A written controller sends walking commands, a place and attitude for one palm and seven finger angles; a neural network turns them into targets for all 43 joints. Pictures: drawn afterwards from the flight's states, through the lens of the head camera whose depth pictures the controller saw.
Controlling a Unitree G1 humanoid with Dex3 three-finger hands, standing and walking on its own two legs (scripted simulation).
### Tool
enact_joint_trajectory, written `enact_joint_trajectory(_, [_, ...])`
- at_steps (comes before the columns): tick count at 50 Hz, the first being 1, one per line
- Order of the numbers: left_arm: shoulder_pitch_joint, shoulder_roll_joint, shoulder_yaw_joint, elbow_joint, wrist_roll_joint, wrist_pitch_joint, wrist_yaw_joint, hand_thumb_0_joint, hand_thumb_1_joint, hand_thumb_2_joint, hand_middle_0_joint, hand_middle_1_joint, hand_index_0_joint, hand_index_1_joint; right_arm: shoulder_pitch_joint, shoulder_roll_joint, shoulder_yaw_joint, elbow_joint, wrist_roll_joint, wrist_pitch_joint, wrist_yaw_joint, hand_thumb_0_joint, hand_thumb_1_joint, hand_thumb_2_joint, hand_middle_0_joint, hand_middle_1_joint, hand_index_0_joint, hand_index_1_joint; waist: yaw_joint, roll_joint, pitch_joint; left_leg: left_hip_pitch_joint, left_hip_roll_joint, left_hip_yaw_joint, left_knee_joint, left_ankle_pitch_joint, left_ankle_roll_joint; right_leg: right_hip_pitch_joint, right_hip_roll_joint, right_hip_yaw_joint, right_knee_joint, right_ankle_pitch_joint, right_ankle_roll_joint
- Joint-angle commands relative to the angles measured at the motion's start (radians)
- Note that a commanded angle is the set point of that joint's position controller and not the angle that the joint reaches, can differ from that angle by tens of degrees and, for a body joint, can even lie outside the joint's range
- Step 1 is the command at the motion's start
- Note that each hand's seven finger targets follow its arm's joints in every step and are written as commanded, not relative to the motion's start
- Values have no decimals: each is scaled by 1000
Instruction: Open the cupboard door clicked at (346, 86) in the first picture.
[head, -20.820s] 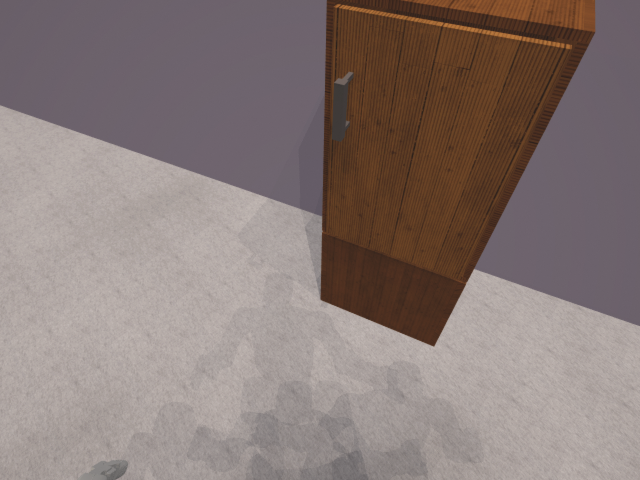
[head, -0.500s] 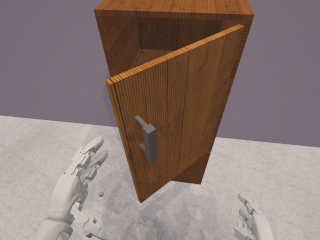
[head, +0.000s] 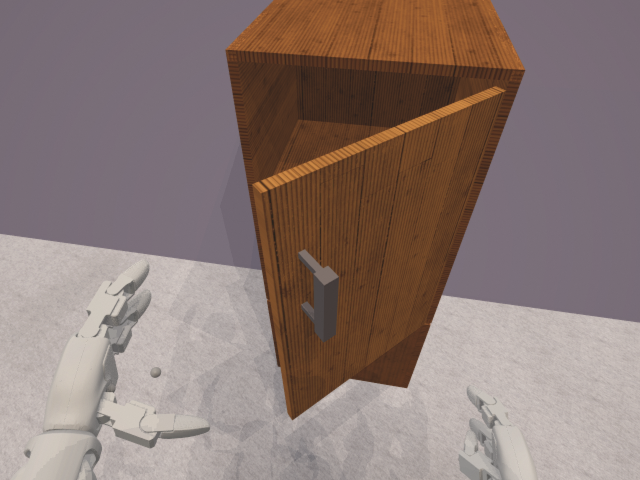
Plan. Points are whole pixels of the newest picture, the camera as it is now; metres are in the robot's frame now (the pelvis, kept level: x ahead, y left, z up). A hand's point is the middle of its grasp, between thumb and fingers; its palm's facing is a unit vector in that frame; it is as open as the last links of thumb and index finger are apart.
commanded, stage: draw the hand back to the body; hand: left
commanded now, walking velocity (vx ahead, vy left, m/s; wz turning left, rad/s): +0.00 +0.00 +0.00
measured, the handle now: (316, 296) +0.33 +0.05 +0.08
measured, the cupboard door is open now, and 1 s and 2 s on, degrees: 46 46 46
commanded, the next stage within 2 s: step back with the hand held close in 0.92 s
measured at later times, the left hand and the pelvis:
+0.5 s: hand (93, 324) +0.21 +0.25 +0.16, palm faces +0.40 -0.82 -0.40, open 9.6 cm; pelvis +0.02 +0.00 +0.02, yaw -1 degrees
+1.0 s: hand (91, 327) +0.20 +0.24 +0.16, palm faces +0.42 -0.82 -0.39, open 7.4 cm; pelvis +0.01 -0.01 +0.02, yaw -1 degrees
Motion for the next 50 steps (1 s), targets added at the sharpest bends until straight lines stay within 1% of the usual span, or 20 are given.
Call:
enact_joint_trajectory(1, [-60, 116, 93, -206, 40, -74, 88, 0, -10, 510, -168, -300, -168, -300, -134, -99, -44, -141, -15, -40, -6, 0, -900, -900, 200, 300, 200, 300, -1, 19, -29, 112, 16, -49, -194, 177, -9, 6, -6, 35, -169, 149, -19])
enact_joint_trajectory(4, [-76, 147, 131, -198, 49, -81, 104, 0, 95, 555, -171, -300, -171, -300, -147, -103, -47, -125, -20, -31, -5, 0, -900, -900, 200, 300, 200, 300, 4, 8, -21, 140, 17, -44, -224, 220, -9, 46, -6, 33, -198, 185, -21])
enact_joint_trajectory(6, [-77, 143, 143, -201, 49, -84, 108, 0, 165, 585, -174, -300, -174, -300, -152, -102, -50, -121, -21, -23, -4, 0, -900, -900, 200, 300, 200, 300, 6, -3, -30, 159, 20, -46, -242, 250, -10, 69, -4, 31, -202, 204, -18])
enact_joint_trajectory(7, [-83, 149, 153, -207, 50, -84, 111, 0, 200, 600, -175, -300, -175, -300, -153, -103, -53, -117, -21, -20, -2, 0, -900, -900, 200, 300, 200, 300, 6, 17, -44, 176, 19, -40, -245, 276, -9, 82, -5, 35, -206, 228, -19])
enact_joint_trajectory(11, [-98, 148, 170, -194, 51, -87, 113, 0, 340, 660, -180, -300, -180, -300, -160, -106, -57, -104, -22, -9, 4, 0, -900, -900, 200, 300, 200, 300, 7, 18, -27, 194, 23, -44, -268, 307, -16, 99, -1, 31, -220, 239, -18])
enact_joint_trajectory(13, [-102, 166, 196, -196, 51, -89, 116, 0, 410, 690, -182, -300, -182, -300, -159, -108, -62, -100, -22, -6, 7, 0, -900, -900, 200, 300, 200, 300, 12, 31, -40, 208, 24, -44, -271, 335, -18, 113, 0, 34, -223, 258, -19])
enact_joint_trajectory(16, [-99, 183, 233, -172, 44, -89, 116, 0, 515, 735, -186, -300, -186, -300, -163, -108, -67, -95, -22, 7, 9, 0, -900, -900, 200, 300, 200, 300, 15, -7, -35, 210, 25, -38, -277, 353, -16, 128, 0, 35, -230, 287, -17])
enact_joint_trajectory(19, [-111, 208, 274, -161, 44, -92, 116, 0, 620, 780, -190, -300, -190, -300, -169, -110, -72, -89, -21, 18, 10, 0, -900, -900, 200, 300, 200, 300, 20, 15, -26, 209, 22, -33, -275, 382, -17, 139, 0, 37, -236, 314, -20])
enact_joint_trajectory(20, [-107, 210, 281, -172, 40, -94, 116, 0, 655, 795, -191, -300, -191, -300, -165, -107, -74, -91, -20, 20, 10, 0, -900, -900, 200, 300, 200, 300, 20, 12, -52, 224, 23, -32, -271, 401, -16, 144, -2, 40, -231, 331, -18])
enact_joint_trajectory(25, [-146, 228, 321, -148, 31, -93, 116, 0, 830, 870, -198, -300, -198, -300, -172, -108, -78, -81, -17, 33, 10, 0, -900, -900, 200, 300, 200, 300, 18, 26, -21, 222, 22, -23, -275, 387, -14, 137, -2, 44, -249, 335, -17])
enact_joint_trajectory(27, [-153, 254, 353, -152, 28, -98, 119, 0, 900, 900, -200, -300, -200, -300, -169, -108, -82, -77, -17, 32, 9, 0, -900, -900, 200, 300, 200, 300, 22, 26, -52, 239, 21, -17, -266, 403, -10, 144, -4, 47, -248, 357, -16])
enact_joint_trajectory(28, [-150, 222, 324, -145, 30, -97, 115, 0, 900, 900, -200, -300, -200, -300, -170, -107, -83, -76, -17, 32, 11, 0, -900, -900, 200, 300, 200, 300, 16, 27, -36, 240, 21, -15, -266, 410, -10, 135, -3, 45, -249, 359, -14])
enact_joint_trajectory(29, [-143, 217, 316, -122, 29, -91, 112, 0, 900, 900, -200, -300, -200, -300, -172, -113, -84, -75, -17, 34, 12, 0, -900, -900, 200, 300, 200, 300, 17, 29, -28, 239, 22, -14, -265, 420, -9, 134, -5, 44, -253, 369, -15])
enact_joint_trajectory(30, [-136, 204, 304, -119, 26, -90, 110, 0, 900, 900, -200, -300, -200, -300, -170, -111, -85, -78, -17, 34, 14, 0, -900, -900, 200, 300, 200, 300, 14, -10, -26, 240, 22, -15, -267, 418, -7, 134, -4, 43, -252, 374, -11])
enact_joint_trajectory(32, [-141, 215, 310, -126, 27, -91, 109, 0, 900, 900, -200, -300, -200, -300, -172, -114, -88, -79, -17, 37, 16, 0, -900, -900, 200, 300, 200, 300, 17, -22, -38, 241, 20, -12, -266, 404, -3, 139, -4, 46, -254, 372, -9])
enact_joint_trajectory(36, [-151, 235, 324, -142, 29, -95, 111, 0, 900, 900, -200, -300, -200, -300, -177, -112, -89, -77, -17, 39, 13, 0, -900, -900, 200, 300, 200, 300, 19, 16, -50, 247, 16, -9, -264, 395, -2, 141, -7, 52, -257, 371, -10])
enact_joint_trajectory(38, [-153, 241, 331, -153, 28, -101, 113, 0, 900, 900, -200, -300, -200, -300, -177, -108, -89, -78, -16, 36, 11, 0, -900, -900, 200, 300, 200, 300, 19, -1, -43, 245, 14, -5, -262, 381, -1, 136, -6, 54, -264, 367, -10])
enact_joint_trajectory(39, [-156, 254, 340, -152, 30, -101, 114, 0, 900, 900, -200, -300, -200, -300, -179, -112, -90, -75, -17, 35, 9, 0, -900, -900, 200, 300, 200, 300, 21, 14, -49, 246, 15, -6, -260, 389, -2, 143, -8, 53, -263, 373, -12])
enact_joint_trajectory(41, [-157, 241, 332, -155, 27, -103, 113, 0, 900, 900, -200, -300, -200, -300, -180, -105, -87, -75, -15, 34, 10, 0, -900, -900, 200, 300, 200, 300, 19, 27, -34, 244, 14, -9, -267, 366, -5, 132, -6, 53, -267, 346, -11])
enact_joint_trajectory(50, [-162, 230, 323, -126, 25, -109, 108, 0, 900, 900, -200, -300, -200, -300, -186, -108, -89, -71, -15, 26, 8, 0, -900, -900, 200, 300, 200, 300, 16, 6, 1, 237, 16, -9, -279, 306, -2, 109, -4, 56, -290, 286, -8])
